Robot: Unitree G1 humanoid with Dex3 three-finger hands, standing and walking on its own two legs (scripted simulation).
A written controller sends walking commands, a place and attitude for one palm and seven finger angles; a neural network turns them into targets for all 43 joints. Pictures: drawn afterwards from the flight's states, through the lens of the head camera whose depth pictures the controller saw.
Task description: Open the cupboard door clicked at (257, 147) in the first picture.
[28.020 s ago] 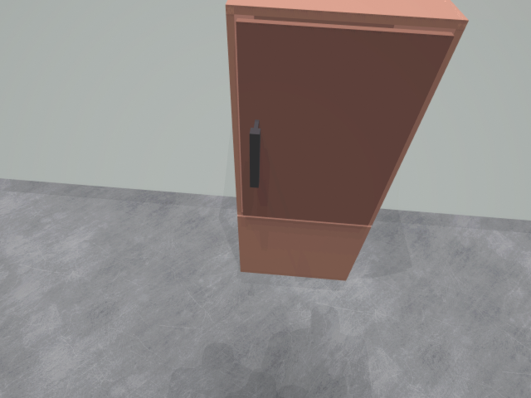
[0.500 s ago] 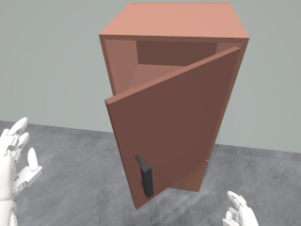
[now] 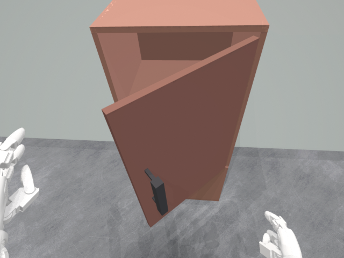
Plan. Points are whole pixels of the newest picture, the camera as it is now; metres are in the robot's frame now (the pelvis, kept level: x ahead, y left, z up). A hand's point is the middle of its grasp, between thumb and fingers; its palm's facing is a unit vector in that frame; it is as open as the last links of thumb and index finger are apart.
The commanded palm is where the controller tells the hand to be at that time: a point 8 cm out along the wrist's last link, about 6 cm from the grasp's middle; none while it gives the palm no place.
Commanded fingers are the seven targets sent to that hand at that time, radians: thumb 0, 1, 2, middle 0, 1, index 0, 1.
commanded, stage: step back with the hand held close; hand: left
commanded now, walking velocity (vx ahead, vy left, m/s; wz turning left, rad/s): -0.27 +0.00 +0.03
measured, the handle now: (156, 192) +0.30 +0.08 -0.06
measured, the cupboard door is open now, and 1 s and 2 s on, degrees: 43 43 43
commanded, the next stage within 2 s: stop stepping back and stand still in 0.80 s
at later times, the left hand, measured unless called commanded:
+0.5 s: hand out of the picture +0.10 +0.30 +0.15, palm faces +0.46 -0.73 -0.51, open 7.4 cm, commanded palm +0.03 +0.33 +0.17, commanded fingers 0.00 0.90 0.90 -0.20 -0.30 -0.20 -0.30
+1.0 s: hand out of the picture -0.02 +0.31 +0.16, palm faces +0.47 -0.77 -0.43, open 7.5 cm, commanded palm -0.08 +0.34 +0.17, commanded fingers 0.00 0.90 0.90 -0.20 -0.30 -0.20 -0.30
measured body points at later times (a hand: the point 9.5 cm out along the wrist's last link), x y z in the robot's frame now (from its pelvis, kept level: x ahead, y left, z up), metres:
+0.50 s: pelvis -0.09 +0.02 -0.01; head -0.08 +0.03 +0.44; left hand +0.07 +0.34 +0.18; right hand +0.09 -0.21 -0.09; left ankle +0.01 +0.12 -0.74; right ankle -0.05 -0.10 -0.74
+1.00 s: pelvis -0.21 +0.03 -0.01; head -0.19 +0.07 +0.44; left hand -0.05 +0.35 +0.19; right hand +0.00 -0.17 -0.06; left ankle -0.09 +0.11 -0.74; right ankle -0.34 -0.11 -0.66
